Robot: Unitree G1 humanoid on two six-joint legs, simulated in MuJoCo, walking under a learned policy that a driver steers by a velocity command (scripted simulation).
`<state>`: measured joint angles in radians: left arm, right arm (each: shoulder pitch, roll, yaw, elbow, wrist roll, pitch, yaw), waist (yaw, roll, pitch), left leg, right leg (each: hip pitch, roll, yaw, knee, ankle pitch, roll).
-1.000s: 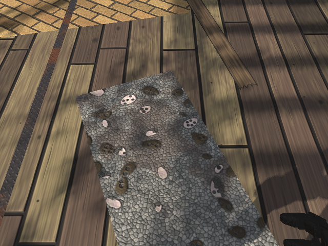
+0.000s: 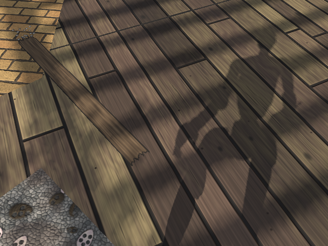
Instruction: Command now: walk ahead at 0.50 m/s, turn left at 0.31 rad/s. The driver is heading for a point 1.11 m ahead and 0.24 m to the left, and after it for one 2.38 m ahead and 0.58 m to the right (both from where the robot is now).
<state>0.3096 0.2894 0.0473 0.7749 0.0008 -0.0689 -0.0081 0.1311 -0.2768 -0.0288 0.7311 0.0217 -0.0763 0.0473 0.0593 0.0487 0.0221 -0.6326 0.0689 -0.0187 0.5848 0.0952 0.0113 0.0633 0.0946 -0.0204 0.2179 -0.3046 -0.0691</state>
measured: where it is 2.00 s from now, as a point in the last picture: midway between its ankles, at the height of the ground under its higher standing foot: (128, 125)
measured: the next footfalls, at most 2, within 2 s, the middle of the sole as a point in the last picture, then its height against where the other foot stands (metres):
left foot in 0.10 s outside the picture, level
right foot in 0.56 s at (192, 231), level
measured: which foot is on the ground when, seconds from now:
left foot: up 0.00-0.08, down 0.10-0.58, up 0.60-1.00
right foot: down 0.00-0.12, up 0.14-0.54, down 0.56-1.00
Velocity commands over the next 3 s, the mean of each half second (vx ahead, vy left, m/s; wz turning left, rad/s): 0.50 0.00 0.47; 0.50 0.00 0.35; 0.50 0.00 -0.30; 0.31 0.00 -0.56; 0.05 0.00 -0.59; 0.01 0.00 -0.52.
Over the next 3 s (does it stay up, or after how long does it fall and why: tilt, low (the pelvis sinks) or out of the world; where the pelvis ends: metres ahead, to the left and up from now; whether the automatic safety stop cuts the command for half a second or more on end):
stays up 1.09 0.27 0.00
